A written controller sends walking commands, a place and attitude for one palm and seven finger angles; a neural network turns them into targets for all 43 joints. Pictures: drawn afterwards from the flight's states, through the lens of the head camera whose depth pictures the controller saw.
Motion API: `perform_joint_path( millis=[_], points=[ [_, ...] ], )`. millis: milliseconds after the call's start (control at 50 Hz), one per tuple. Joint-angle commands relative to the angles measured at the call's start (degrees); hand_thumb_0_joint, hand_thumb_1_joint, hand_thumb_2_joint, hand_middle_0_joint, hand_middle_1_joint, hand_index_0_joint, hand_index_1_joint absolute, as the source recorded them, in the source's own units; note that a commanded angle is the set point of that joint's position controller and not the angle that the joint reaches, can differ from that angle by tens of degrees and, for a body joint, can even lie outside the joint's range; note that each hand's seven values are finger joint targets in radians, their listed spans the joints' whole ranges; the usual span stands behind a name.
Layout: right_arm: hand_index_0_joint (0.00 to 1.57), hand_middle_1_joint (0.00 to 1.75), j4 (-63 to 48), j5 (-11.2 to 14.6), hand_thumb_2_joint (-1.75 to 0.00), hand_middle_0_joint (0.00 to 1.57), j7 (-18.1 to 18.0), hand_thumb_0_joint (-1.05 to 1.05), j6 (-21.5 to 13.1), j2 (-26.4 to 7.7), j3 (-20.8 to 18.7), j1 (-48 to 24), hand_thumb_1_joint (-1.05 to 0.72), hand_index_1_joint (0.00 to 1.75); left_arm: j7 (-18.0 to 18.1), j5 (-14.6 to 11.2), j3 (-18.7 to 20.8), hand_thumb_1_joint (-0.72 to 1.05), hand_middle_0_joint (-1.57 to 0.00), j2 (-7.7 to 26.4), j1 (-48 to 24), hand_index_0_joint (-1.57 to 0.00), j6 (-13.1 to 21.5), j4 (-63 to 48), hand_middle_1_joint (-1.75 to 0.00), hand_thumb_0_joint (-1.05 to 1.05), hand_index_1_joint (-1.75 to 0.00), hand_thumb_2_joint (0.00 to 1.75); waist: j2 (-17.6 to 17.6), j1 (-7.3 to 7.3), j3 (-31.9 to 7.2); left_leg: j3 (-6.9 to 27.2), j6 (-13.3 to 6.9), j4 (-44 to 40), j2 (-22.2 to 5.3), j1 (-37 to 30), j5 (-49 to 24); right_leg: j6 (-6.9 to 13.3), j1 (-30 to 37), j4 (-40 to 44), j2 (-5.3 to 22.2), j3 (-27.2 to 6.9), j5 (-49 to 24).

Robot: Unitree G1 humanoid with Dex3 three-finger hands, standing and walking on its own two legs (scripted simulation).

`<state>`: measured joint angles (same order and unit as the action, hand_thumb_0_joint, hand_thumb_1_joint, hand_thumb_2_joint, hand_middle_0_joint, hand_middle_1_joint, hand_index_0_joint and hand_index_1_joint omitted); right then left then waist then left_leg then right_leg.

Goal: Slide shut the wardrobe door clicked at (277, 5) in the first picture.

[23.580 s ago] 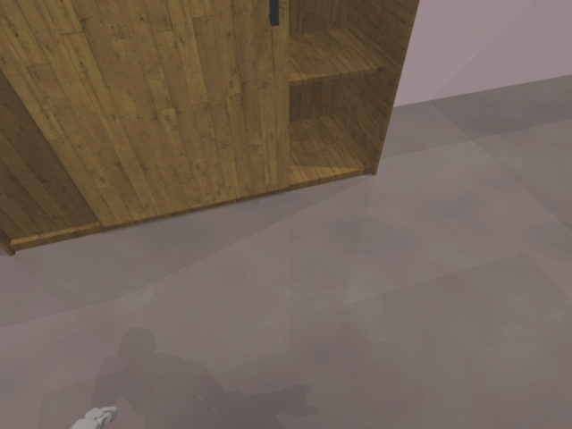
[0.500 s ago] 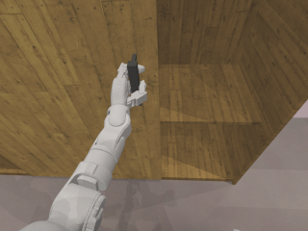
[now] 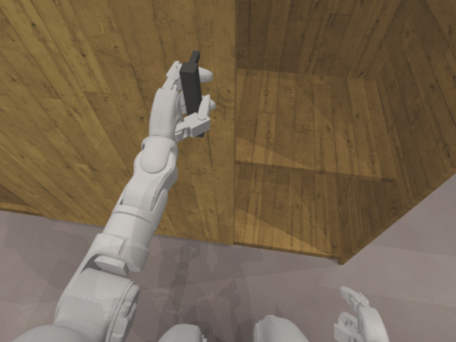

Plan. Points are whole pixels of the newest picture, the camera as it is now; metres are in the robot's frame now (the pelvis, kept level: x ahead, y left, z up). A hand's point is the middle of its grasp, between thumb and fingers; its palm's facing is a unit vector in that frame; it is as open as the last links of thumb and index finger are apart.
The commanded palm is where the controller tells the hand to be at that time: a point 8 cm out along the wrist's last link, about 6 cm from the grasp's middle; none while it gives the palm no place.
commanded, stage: step sideways, sliding the door along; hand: left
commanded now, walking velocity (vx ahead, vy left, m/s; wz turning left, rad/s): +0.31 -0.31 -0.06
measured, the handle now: (196, 95) +0.48 +0.11 +0.14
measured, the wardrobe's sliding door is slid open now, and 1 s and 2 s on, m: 0.45 0.30 0.00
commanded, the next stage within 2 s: none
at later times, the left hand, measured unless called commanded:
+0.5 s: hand (231, 116) +0.43 +0.05 +0.14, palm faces +0.28 -0.96 -0.07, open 6.3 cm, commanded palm +0.40 +0.03 +0.14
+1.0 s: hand (309, 123) +0.43 -0.08 +0.14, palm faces +0.32 -0.95 -0.07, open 6.3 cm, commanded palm +0.40 -0.10 +0.14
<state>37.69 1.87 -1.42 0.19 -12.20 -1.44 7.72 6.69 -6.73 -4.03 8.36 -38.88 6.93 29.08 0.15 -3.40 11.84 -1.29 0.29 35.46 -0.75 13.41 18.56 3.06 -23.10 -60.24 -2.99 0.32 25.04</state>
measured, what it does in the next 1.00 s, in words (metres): steps to the right: right foot, then left foot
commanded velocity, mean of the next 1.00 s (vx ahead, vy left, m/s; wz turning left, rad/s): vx -0.19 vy -0.27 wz -0.21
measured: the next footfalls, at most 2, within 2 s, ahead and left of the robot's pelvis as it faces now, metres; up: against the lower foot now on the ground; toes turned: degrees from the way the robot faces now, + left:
right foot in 0.24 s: +0.18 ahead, -0.24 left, +0.00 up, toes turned +2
left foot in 0.38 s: +0.06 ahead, +0.08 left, +0.00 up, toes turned +10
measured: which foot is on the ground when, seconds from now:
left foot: down 0.00-0.28, up 0.30-0.36, down 0.38-0.56, up 0.58-0.70, down 0.72-0.96, up 0.98-1.00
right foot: up 0.00-0.22, down 0.24-0.72, up 0.74-0.90, down 0.92-1.00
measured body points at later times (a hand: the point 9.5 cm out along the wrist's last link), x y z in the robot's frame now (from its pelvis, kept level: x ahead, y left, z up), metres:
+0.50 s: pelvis +0.06 -0.15 +0.00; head +0.15 -0.14 +0.43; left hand +0.41 +0.10 +0.15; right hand +0.30 -0.34 -0.11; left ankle +0.03 +0.07 -0.72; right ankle +0.12 -0.26 -0.70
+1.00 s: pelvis +0.08 -0.26 +0.00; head +0.20 -0.27 +0.43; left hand +0.41 -0.03 +0.14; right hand +0.33 -0.42 -0.12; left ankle +0.04 -0.05 -0.70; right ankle +0.14 -0.35 -0.72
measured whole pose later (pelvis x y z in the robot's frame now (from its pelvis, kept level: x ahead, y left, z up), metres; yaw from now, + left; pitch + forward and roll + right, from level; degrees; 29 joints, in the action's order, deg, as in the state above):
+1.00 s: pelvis +0.08 -0.26 +0.00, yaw +6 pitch -4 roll -1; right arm 32.8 2.7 2.6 -4.2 -10.8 -1.6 1.6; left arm 9.5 -4.3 2.8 7.2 -16.8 7.7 -4.6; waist -5.0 -5.0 20.0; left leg -1.3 4.1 43.9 -13.7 14.6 22.9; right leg 2.7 -16.6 -35.5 -1.7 3.9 14.8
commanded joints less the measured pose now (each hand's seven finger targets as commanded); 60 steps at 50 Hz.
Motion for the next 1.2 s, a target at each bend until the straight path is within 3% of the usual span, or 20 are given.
perform_joint_path(
  millis=[0, 80, 180, 280, 340, 380, 460, 520, 580, 620, 660, 700, 720, 840, 900, 940, 960, 1040, 1100, 1180],
  points=[
    [0.20, 0.30, -7.68, 0.04, -0.90, 0.20, 0.55, 0.00, -1.18, -5.99, -1.96, -2.21, -0.90, 0.30, -5.80, 3.26, -11.46, 0.90, -0.45, -8.49, -31.63, -0.45, 4.53, -24.58, -1.40, 0.00, -1.40, 0.90, -1.56, 7.27, -24.04, 23.70, -15.19, -5.89, -24.88, -27.01, -36.31, -1.05, -19.11, -3.39, 7.91, -8.93, 4.07],
    [0.20, 0.30, -10.13, 0.96, -0.90, 0.20, 1.10, 0.00, -2.90, -6.42, -2.58, -3.26, -0.90, 0.30, -6.10, 4.12, -14.27, 0.90, -0.45, -11.16, -32.35, -0.45, 4.97, -26.88, -1.40, 0.00, -1.40, 0.90, -10.94, 7.41, -26.44, 6.75, -9.33, -6.56, -16.79, -13.37, -30.43, -2.31, 3.44, 11.96, 4.97, 2.55, -6.03],
    [0.20, 0.30, -11.20, 1.65, -0.90, 0.20, 1.03, 0.00, -2.62, -5.64, -2.14, -4.56, -0.90, 0.30, -5.81, 4.41, -12.90, 0.90, -0.45, -8.94, -27.43, -0.45, 5.58, -28.51, -1.40, 0.00, -1.40, 0.90, -12.12, 6.12, -25.17, 2.16, -3.96, 4.66, -13.52, -10.84, -30.10, -2.56, 15.82, 26.98, 2.21, 5.24, -15.27],
    [0.20, 0.30, -9.13, 1.14, -0.90, 0.20, -0.30, 0.00, -2.76, -3.36, -3.06, -5.52, -0.90, 0.30, -4.65, 5.55, -7.95, 0.90, -0.45, -2.64, -18.54, -0.45, 4.71, -32.71, -1.40, 0.00, -1.40, 0.90, 24.15, 5.40, -27.81, 1.48, 0.94, 21.62, -2.43, 5.08, 12.75, 4.97, 27.08, 32.24, 16.29, -10.77, -58.56],
    [0.20, 0.30, -7.97, 0.42, -0.90, 0.20, -0.73, 0.00, -3.62, -4.04, -2.51, -6.36, -0.90, 0.30, -3.77, 4.28, -10.87, 0.90, -0.45, -5.59, -19.28, -0.45, 5.69, -41.29, -1.40, 0.00, -1.40, 0.90, 4.85, 8.24, -30.17, 1.29, -1.21, -8.03, -8.07, -10.21, -13.76, 0.65, 16.83, 18.69, 12.00, -1.29, -49.95],
    [0.20, 0.30, -11.63, -0.04, -0.90, 0.20, 1.08, 0.00, -3.22, -6.73, -4.36, -6.35, -0.90, 0.30, -5.27, 2.86, -11.92, 0.90, -0.45, -8.13, -16.90, -0.45, 5.87, -43.19, -1.40, 0.00, -1.40, 0.90, -13.32, 5.86, -32.85, 16.45, -10.81, -9.93, -26.45, -24.78, -49.30, -3.70, -1.68, 5.35, 4.55, -0.61, 1.83],
    [0.20, 0.30, -12.28, 0.66, -0.90, 0.20, 3.59, 0.00, -4.54, -6.85, -4.38, -6.06, -0.90, 0.30, -4.70, 4.20, -9.39, 0.90, -0.45, -4.83, -14.12, -0.45, 6.70, -43.34, -1.40, 0.00, -1.40, 0.90, -14.76, 6.34, -27.62, 3.84, -5.34, 0.65, -21.49, -26.06, -55.34, -1.67, 3.00, 19.57, 4.01, -0.63, -4.17],
    [0.20, 0.30, -13.50, 1.64, -0.90, 0.20, 3.38, 0.00, -4.79, -5.62, -3.23, -5.91, -0.90, 0.30, -4.79, 5.74, -8.64, 0.90, -0.45, -2.55, -9.54, -0.45, 6.63, -44.54, -1.40, 0.00, -1.40, 0.90, -6.37, 5.79, -26.87, -1.83, -0.61, 7.27, -14.12, -16.19, -41.05, -2.33, 18.29, 35.49, 4.25, 0.87, -33.57],
    [0.20, 0.30, -13.33, 1.51, -0.90, 0.20, 1.67, 0.00, -5.64, -3.77, -3.48, -5.88, -0.90, 0.30, -4.29, 5.92, -5.40, 0.90, -0.45, 1.56, -2.94, -0.45, 6.65, -45.94, -1.40, 0.00, -1.40, 0.90, 18.47, 3.82, -28.62, -1.27, 1.94, 20.49, -3.38, 5.55, 13.10, 4.51, 29.37, 30.84, 15.94, -14.59, -75.30],
    [0.20, 0.30, -11.51, 0.62, -0.90, 0.20, 1.26, 0.00, -7.06, -2.75, -1.76, -5.82, -0.90, 0.30, -3.32, 5.22, -7.54, 0.90, -0.45, -1.33, -2.50, -0.45, 7.41, -51.69, -1.40, 0.00, -1.40, 0.90, 8.68, 4.75, -29.73, 0.65, 0.95, 6.25, -5.28, 7.66, 12.73, 6.38, 31.85, 27.19, 17.65, -14.15, -75.70],
    [0.20, 0.30, -11.05, 0.16, -0.90, 0.20, 0.82, 0.00, -6.62, -3.31, -2.16, -5.68, -0.90, 0.30, -2.53, 4.38, -8.26, 0.90, -0.45, -1.51, -3.71, -0.45, 8.94, -55.25, -1.40, 0.00, -1.40, 0.90, 4.96, 6.32, -32.77, -2.52, 0.52, -10.69, -9.22, -7.84, -11.74, 2.44, 25.14, 21.07, 13.81, -8.30, -68.05],
    [0.20, 0.30, -13.79, -0.15, -0.90, 0.20, 2.00, 0.00, -5.45, -7.70, -4.25, -6.54, -0.90, 0.30, -3.71, 3.21, -9.69, 0.90, -0.45, -2.59, -2.17, -0.45, 8.64, -56.03, -1.40, 0.00, -1.40, 0.90, -10.26, 5.25, -33.42, 10.42, -8.47, -10.94, -28.30, -29.83, -59.33, -3.95, 0.00, 9.89, 5.49, -2.55, -13.05],
    [0.20, 0.30, -13.81, -0.60, -0.90, 0.20, 3.57, 0.00, -5.63, -7.77, -4.28, -5.43, -0.90, 0.30, -4.34, 4.61, -10.56, 0.90, -0.45, -5.47, -3.73, -0.45, 8.59, -54.55, -1.40, 0.00, -1.40, 0.90, -11.51, 4.76, -31.03, 8.46, -11.22, -9.09, -29.41, -33.09, -67.09, -3.52, -5.70, 6.29, 3.54, -4.17, 3.65],
    [0.20, 0.30, -14.92, 0.09, -0.90, 0.20, 4.08, 0.00, -7.58, -6.49, -3.18, -6.19, -0.90, 0.30, -3.75, 5.89, -10.37, 0.90, -0.45, -4.43, -2.74, -0.45, 7.20, -53.38, -1.40, 0.00, -1.40, 0.90, -13.42, 5.80, -25.29, -4.30, -3.08, -1.58, -23.01, -25.01, -52.57, -3.11, 6.23, 24.16, 3.76, 1.47, -8.78],
    [0.20, 0.30, -14.53, 1.64, -0.90, 0.20, 3.65, 0.00, -7.81, -5.10, -2.42, -6.67, -0.90, 0.30, -3.82, 6.77, -9.22, 0.90, -0.45, -1.24, -3.00, -0.45, 8.09, -55.25, -1.40, 0.00, -1.40, 0.90, -2.28, 6.10, -24.77, -7.43, -2.06, 7.35, -14.87, -16.00, -34.93, -3.49, 17.57, 36.58, 5.25, 2.15, -42.07],
    [0.20, 0.30, -13.89, 1.30, -0.90, 0.20, 2.65, 0.00, -7.77, -3.85, -3.62, -6.26, -0.90, 0.30, -3.35, 5.93, -6.67, 0.90, -0.45, 0.78, 3.59, -0.45, 7.90, -52.48, -1.40, 0.00, -1.40, 0.90, 18.00, 4.65, -29.09, -4.76, 2.67, 17.41, -5.39, 0.81, 7.22, 3.94, 27.04, 30.85, 15.34, -15.84, -76.72],
    [0.20, 0.30, -13.40, 0.84, -0.90, 0.20, 2.31, 0.00, -8.20, -2.49, -2.84, -5.72, -0.90, 0.30, -3.32, 5.61, -8.11, 0.90, -0.45, -0.43, 4.91, -0.45, 7.85, -54.69, -1.40, 0.00, -1.40, 0.90, 17.85, 3.86, -30.38, -0.97, 1.64, 18.57, -4.75, 4.39, 15.81, 5.23, 27.98, 29.59, 17.71, -16.95, -78.15],
    [0.20, 0.30, -11.17, -0.05, -0.90, 0.20, 1.70, 0.00, -7.77, -2.44, -2.07, -6.65, -0.90, 0.30, -1.72, 4.25, -10.88, 0.90, -0.45, -3.46, 3.14, -0.45, 9.39, -61.54, -1.40, 0.00, -1.40, 0.90, 6.65, 6.76, -34.23, -3.69, 1.16, -9.20, -8.16, -7.40, -8.28, 2.78, 24.84, 22.31, 14.27, -9.24, -66.64],
    [0.20, 0.30, -15.27, 0.29, -0.90, 0.20, 3.39, 0.00, -5.58, -8.02, -4.37, -6.81, -0.90, 0.30, -3.69, 4.20, -13.69, 0.90, -0.45, -6.14, 4.02, -0.45, 7.83, -56.98, -1.40, 0.00, -1.40, 0.90, -9.59, 4.94, -31.12, 9.45, -10.95, -11.32, -31.04, -29.10, -56.26, -3.72, -3.28, 5.11, 4.23, -2.89, 0.24],
    [0.20, 0.30, -15.05, 0.12, -0.90, 0.20, 4.62, 0.00, -5.45, -6.81, -3.75, -7.24, -0.90, 0.30, -3.82, 5.95, -14.41, 0.90, -0.45, -7.90, -1.04, -0.45, 6.01, -54.42, -1.40, 0.00, -1.40, 0.90, -13.02, 5.66, -25.42, -0.69, -6.73, -5.54, -26.09, -21.77, -48.79, -2.84, 0.49, 11.17, 5.11, -0.85, -1.73]
  ],
)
